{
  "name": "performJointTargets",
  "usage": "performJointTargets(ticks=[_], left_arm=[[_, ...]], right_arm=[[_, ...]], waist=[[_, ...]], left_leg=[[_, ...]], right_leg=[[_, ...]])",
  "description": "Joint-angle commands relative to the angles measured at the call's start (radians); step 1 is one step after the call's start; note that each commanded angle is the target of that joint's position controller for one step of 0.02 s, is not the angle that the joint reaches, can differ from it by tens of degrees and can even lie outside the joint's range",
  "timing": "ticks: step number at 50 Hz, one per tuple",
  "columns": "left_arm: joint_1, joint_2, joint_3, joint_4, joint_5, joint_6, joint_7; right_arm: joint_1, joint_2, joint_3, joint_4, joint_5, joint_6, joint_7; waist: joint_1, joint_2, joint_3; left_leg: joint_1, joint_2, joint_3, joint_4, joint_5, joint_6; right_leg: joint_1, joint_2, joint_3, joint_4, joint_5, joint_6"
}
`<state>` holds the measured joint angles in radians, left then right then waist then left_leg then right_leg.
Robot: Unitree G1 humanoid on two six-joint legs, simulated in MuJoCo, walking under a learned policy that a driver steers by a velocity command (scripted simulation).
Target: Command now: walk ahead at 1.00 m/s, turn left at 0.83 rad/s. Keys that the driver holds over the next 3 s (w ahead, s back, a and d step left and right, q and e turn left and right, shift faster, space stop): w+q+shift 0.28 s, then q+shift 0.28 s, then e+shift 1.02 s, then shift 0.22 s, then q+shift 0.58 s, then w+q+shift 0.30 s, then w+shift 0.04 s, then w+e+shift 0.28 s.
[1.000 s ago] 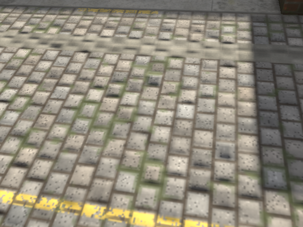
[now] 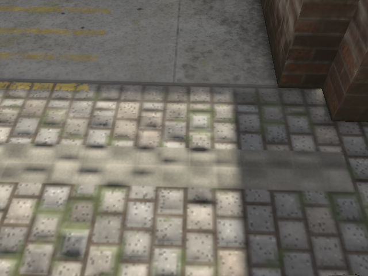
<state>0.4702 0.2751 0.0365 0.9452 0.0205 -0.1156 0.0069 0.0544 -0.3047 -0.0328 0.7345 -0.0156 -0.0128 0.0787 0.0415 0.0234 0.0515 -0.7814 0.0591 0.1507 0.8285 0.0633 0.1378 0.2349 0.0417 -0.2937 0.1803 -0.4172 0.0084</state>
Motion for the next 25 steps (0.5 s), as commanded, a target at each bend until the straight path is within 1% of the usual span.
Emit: performJointTargets(ticks=[1,2,3,4,5,6,7,8,9,10,11,12,13,14,15,16,17,18,19,20,21,22,23,24,25], left_arm=[[-0.124,0.194,0.034,-0.104,0.005,0.001,0.032],[-0.164,0.228,0.045,-0.122,0.012,0.020,0.040],[-0.221,0.246,0.054,-0.144,0.019,0.040,0.041],[-0.249,0.233,0.056,-0.146,0.019,0.052,0.025],[-0.291,0.071,0.015,-0.178,0.030,0.040,-0.001],[-0.170,0.048,-0.003,-0.304,0.009,0.015,-0.005],[-0.214,0.092,-0.012,-0.312,0.021,-0.016,-0.002],[-0.264,0.134,-0.008,-0.300,0.020,-0.027,-0.003],[-0.302,0.128,-0.009,-0.302,0.030,-0.022,-0.001],[-0.301,0.116,-0.016,-0.302,0.049,-0.003,0.000],[-0.296,0.105,-0.020,-0.299,0.059,0.023,-0.003],[-0.305,0.092,-0.025,-0.307,0.060,0.043,-0.006],[-0.349,0.080,-0.031,-0.330,0.060,0.053,-0.010],[-0.419,0.069,-0.039,-0.361,0.055,0.056,-0.016],[-0.483,0.053,-0.046,-0.389,0.045,0.053,-0.022],[-0.520,0.031,-0.055,-0.406,0.036,0.048,-0.025],[-0.537,0.017,-0.061,-0.415,0.029,0.044,-0.026],[-0.542,0.014,-0.063,-0.418,0.021,0.041,-0.023],[-0.548,0.016,-0.064,-0.422,0.015,0.039,-0.019],[-0.547,0.024,-0.062,-0.427,0.011,0.037,-0.013],[-0.509,0.049,-0.053,-0.423,0.012,0.033,-0.002],[-0.443,0.093,-0.038,-0.409,0.011,0.029,0.011],[-0.309,0.137,-0.019,-0.371,0.006,0.021,0.022],[-0.130,0.187,0.001,-0.315,0.016,0.010,0.029],[-0.030,0.223,0.006,-0.297,0.035,0.006,0.030]], right_arm=[[0.124,-0.057,-0.003,-0.014,0.004,-0.005,0.003],[0.276,-0.097,-0.020,0.025,0.005,-0.002,-0.005],[0.482,-0.143,-0.046,0.084,0.003,0.001,-0.019],[0.614,-0.187,-0.076,0.129,0.011,0.001,-0.042],[0.502,-0.227,-0.091,0.134,0.027,0.011,-0.061],[0.421,-0.334,-0.108,0.081,-0.005,0.018,-0.060],[0.389,-0.297,-0.113,0.043,-0.008,0.017,-0.067],[0.370,-0.211,-0.096,0.055,-0.009,0.010,-0.076],[0.339,-0.175,-0.084,0.068,-0.006,-0.002,-0.078],[0.317,-0.168,-0.078,0.061,0.001,-0.021,-0.082],[0.303,-0.145,-0.067,0.063,0.006,-0.037,-0.085],[0.302,-0.138,-0.062,0.062,0.011,-0.051,-0.083],[0.304,-0.149,-0.065,0.057,0.014,-0.063,-0.080],[0.313,-0.158,-0.068,0.054,0.015,-0.071,-0.080],[0.320,-0.156,-0.069,0.057,0.015,-0.072,-0.081],[0.337,-0.157,-0.072,0.065,0.020,-0.067,-0.080],[0.368,-0.161,-0.078,0.074,0.027,-0.060,-0.078],[0.398,-0.167,-0.083,0.084,0.031,-0.051,-0.076],[0.421,-0.169,-0.086,0.091,0.031,-0.042,-0.075],[0.431,-0.166,-0.087,0.093,0.028,-0.035,-0.076],[0.418,-0.168,-0.089,0.087,0.025,-0.032,-0.081],[0.382,-0.181,-0.095,0.073,0.020,-0.034,-0.086],[0.311,-0.197,-0.100,0.047,0.018,-0.039,-0.087],[0.266,-0.160,-0.092,0.020,0.029,-0.046,-0.086],[0.309,-0.032,-0.064,-0.012,0.039,-0.038,-0.097]], waist=[[-0.163,-0.118,-0.023],[-0.246,-0.140,-0.102],[-0.344,-0.137,-0.186],[-0.388,-0.057,-0.217],[-0.272,0.208,-0.060],[-0.118,0.292,-0.242],[-0.148,0.110,-0.258],[-0.116,-0.065,-0.107],[-0.068,-0.139,-0.034],[-0.034,-0.149,-0.003],[-0.006,-0.156,0.020],[0.005,-0.148,0.030],[-0.002,-0.141,0.041],[-0.022,-0.125,0.058],[-0.039,-0.112,0.084],[-0.060,-0.095,0.076],[-0.089,-0.071,0.044],[-0.115,-0.040,0.005],[-0.136,-0.009,-0.029],[-0.143,0.018,-0.052],[-0.124,0.040,-0.078],[-0.080,0.060,-0.112],[0.007,0.050,-0.165],[0.090,0.020,-0.238],[0.070,-0.149,-0.336]], left_leg=[[0.364,-0.118,0.082,-0.078,-0.025,0.043],[0.519,-0.147,0.065,-0.067,-0.091,0.063],[0.720,-0.155,0.015,-0.075,-0.167,0.098],[0.904,-0.145,-0.070,-0.161,-0.228,0.138],[0.906,-0.059,-0.274,-0.186,-0.168,0.167],[1.163,0.124,-0.827,-0.358,-0.227,0.382],[1.156,0.205,-1.044,-0.582,-0.520,0.383],[0.979,0.185,-0.992,-0.637,-0.570,0.320],[0.820,0.143,-0.893,-0.631,-0.485,0.275],[0.704,0.096,-0.794,-0.618,-0.356,0.256],[0.592,0.055,-0.717,-0.628,-0.295,0.243],[0.513,0.021,-0.660,-0.637,-0.258,0.234],[0.453,-0.013,-0.609,-0.655,-0.219,0.227],[0.414,-0.040,-0.571,-0.670,-0.161,0.218],[0.393,-0.069,-0.534,-0.648,0.016,0.191],[0.401,-0.099,-0.489,-0.600,0.204,0.150],[0.438,-0.122,-0.460,-0.548,0.352,0.103],[0.486,-0.138,-0.447,-0.498,0.454,0.060],[0.525,-0.147,-0.450,-0.455,0.505,0.027],[0.546,-0.154,-0.466,-0.409,0.519,0.000],[0.556,-0.163,-0.498,-0.338,0.527,-0.028],[0.557,-0.165,-0.535,-0.232,0.497,-0.055],[0.541,-0.180,-0.538,-0.060,0.415,-0.077],[0.466,-0.211,-0.481,0.173,0.174,-0.103],[0.268,-0.283,-0.344,0.495,-0.771,-0.107]], right_leg=[[-0.163,-0.251,-0.008,0.164,1.460,-0.007],[-0.171,-0.272,0.006,0.355,1.557,-0.013],[-0.242,-0.288,0.039,0.625,1.527,-0.030],[-0.384,-0.215,0.043,1.007,1.123,-0.039],[-0.725,-0.010,0.084,1.392,0.053,-0.022],[-1.062,0.045,0.296,1.586,-0.096,0.015],[-1.150,-0.012,0.404,1.519,-0.031,-0.004],[-1.129,-0.062,0.410,1.397,0.047,-0.007],[-1.059,-0.099,0.403,1.296,0.069,0.002],[-0.992,-0.121,0.404,1.230,0.065,0.018],[-0.932,-0.144,0.397,1.169,0.065,0.037],[-0.892,-0.162,0.381,1.094,0.055,0.054],[-0.864,-0.170,0.355,0.999,0.078,0.066],[-0.844,-0.170,0.328,0.896,0.146,0.074],[-0.820,-0.156,0.304,0.788,0.243,0.077],[-0.778,-0.128,0.281,0.679,0.350,0.068],[-0.738,-0.087,0.256,0.585,0.443,0.053],[-0.699,-0.043,0.240,0.514,0.499,0.038],[-0.659,-0.005,0.233,0.459,0.525,0.027],[-0.605,0.024,0.241,0.406,0.534,0.018],[-0.520,0.049,0.269,0.347,0.533,0.012],[-0.427,0.055,0.305,0.305,0.543,0.011],[-0.294,0.025,0.344,0.238,0.620,0.001],[-0.106,-0.087,0.404,0.224,0.756,-0.020],[0.116,-0.390,0.585,0.384,1.270,-0.058]])
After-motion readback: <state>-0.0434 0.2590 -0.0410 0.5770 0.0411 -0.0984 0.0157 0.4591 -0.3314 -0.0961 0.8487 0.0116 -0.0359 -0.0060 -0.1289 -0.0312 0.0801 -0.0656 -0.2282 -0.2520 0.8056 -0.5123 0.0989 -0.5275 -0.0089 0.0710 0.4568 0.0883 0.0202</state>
